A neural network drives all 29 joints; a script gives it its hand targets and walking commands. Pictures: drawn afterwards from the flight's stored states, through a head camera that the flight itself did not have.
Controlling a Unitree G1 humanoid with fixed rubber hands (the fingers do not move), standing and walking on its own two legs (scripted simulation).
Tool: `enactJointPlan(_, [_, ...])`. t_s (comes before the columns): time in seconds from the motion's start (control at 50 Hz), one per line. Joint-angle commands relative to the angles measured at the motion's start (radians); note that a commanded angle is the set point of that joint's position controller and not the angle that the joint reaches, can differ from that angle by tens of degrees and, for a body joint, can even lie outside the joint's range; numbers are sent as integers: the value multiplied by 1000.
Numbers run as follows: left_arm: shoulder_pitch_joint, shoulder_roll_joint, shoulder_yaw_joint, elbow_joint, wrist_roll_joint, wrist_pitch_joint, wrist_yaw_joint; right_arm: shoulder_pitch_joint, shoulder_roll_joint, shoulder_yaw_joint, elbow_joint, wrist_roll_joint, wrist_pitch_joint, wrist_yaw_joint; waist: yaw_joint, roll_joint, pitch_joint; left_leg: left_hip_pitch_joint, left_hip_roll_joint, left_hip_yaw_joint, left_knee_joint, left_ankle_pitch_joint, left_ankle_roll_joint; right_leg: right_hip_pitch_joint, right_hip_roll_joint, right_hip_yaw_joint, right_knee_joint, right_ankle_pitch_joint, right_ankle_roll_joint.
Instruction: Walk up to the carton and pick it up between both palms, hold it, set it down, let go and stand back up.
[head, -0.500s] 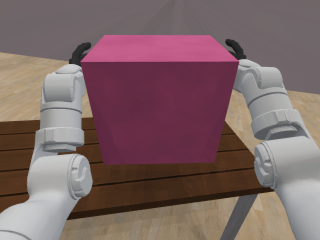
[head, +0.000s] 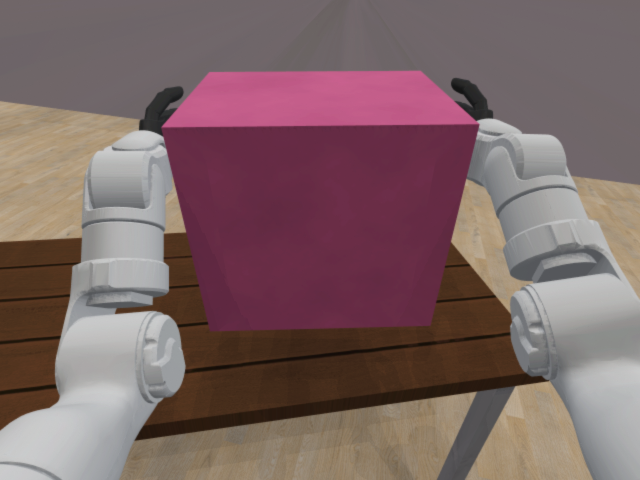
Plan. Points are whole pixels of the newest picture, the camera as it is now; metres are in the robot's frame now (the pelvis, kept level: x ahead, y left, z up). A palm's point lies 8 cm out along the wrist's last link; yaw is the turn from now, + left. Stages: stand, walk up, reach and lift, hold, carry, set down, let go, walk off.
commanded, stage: hold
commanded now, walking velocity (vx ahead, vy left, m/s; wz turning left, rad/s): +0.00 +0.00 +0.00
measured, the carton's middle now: (318, 197) +0.36 +0.00 +0.25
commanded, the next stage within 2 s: none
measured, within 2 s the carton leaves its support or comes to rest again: neither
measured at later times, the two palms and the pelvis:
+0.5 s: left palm (157, 155) +0.36 +0.18 +0.30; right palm (469, 143) +0.36 -0.17 +0.33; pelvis -0.01 +0.00 +0.00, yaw +0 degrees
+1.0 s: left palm (158, 154) +0.36 +0.18 +0.30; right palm (469, 143) +0.36 -0.17 +0.33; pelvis +0.00 +0.00 +0.00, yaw +0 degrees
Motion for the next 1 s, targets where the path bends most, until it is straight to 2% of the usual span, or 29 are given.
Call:
enactJointPlan(0.0, [-792,-510,-312,-132,-181,-79,-172,-704,629,98,-301,158,-10,151,2,34,-211,20,-26,8,-37,194,-16,77,0,41,-20,202,20])
enactJointPlan(0.08, [-813,-511,-336,-197,-209,-85,-145,-704,643,134,-363,200,-15,150,-5,41,-309,58,-39,10,-3,290,-23,106,8,32,3,318,42])
enactJointPlan(0.22, [-781,-523,-334,-165,-203,-86,-145,-685,629,114,-335,175,-15,149,-11,45,-251,26,-31,5,-33,203,-19,76,2,34,-16,215,33])
enactJointPlan(0.4, [-812,-537,-340,-152,-216,-95,-129,-698,637,104,-300,165,-19,158,-7,55,-248,12,-26,1,-40,177,-23,57,5,35,-18,173,27])
enactJointPlan(0.62, [-810,-526,-322,-128,-208,-97,-129,-707,633,103,-284,170,-20,160,-1,43,-258,11,-27,1,-37,184,-19,66,5,37,-17,184,28])
enactJointPlan(0.98, [-800,-521,-327,-147,-205,-95,-135,-700,634,112,-315,181,-16,147,-10,42,-258,24,-33,1,-27,210,-20,79,2,36,-13,231,35])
